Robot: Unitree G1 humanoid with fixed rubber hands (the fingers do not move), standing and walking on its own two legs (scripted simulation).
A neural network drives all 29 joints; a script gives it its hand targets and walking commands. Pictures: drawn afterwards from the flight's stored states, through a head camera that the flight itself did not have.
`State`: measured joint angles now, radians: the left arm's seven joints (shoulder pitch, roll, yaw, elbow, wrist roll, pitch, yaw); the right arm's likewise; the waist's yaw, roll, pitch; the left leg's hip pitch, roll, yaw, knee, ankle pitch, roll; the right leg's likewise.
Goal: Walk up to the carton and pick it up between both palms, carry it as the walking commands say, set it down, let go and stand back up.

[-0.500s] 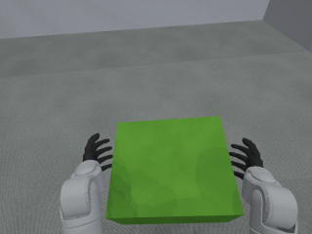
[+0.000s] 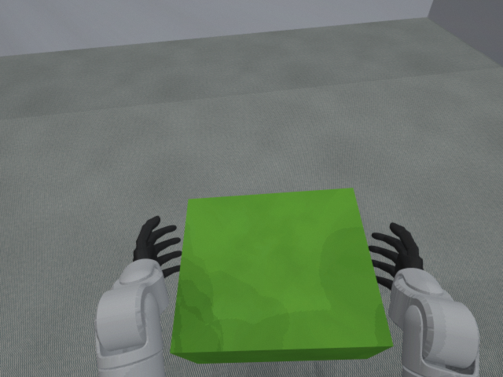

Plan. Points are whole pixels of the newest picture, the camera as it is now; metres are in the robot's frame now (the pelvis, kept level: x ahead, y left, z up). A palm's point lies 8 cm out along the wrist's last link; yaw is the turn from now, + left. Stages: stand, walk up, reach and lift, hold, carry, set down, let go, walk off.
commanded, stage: carry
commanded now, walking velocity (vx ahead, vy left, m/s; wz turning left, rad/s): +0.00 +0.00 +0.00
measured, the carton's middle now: (274, 276) +0.29 -0.01 +0.00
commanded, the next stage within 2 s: none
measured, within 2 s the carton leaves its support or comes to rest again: neither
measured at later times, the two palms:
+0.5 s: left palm (143, 263) +0.27 +0.19 +0.07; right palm (389, 268) +0.27 -0.16 +0.07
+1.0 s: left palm (148, 268) +0.29 +0.20 +0.04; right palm (375, 269) +0.28 -0.16 +0.04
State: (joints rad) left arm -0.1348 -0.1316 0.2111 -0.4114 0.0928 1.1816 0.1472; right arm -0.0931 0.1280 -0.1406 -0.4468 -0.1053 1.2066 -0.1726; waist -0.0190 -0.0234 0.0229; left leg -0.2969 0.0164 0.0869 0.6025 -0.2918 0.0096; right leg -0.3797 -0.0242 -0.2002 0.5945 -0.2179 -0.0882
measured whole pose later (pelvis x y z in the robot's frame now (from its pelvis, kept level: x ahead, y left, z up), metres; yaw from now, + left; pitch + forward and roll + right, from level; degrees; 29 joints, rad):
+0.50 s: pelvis +0.01 +0.01 +0.00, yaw +0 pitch +0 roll +1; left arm -0.14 -0.13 0.25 -0.31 0.09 1.07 0.12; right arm -0.11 0.13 -0.14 -0.32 -0.11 1.09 -0.16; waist -0.02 -0.02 0.01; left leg -0.30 0.01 0.09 0.60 -0.30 0.01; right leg -0.38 -0.03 -0.20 0.59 -0.22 -0.09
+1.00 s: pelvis +0.01 +0.01 +0.00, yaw +0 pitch +1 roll +1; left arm -0.14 -0.13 0.30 -0.06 0.09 0.79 0.08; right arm -0.13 0.13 -0.15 -0.04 -0.15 0.82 -0.13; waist -0.02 -0.02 0.02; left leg -0.30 0.01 0.09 0.59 -0.30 0.01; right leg -0.38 -0.03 -0.20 0.58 -0.22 -0.09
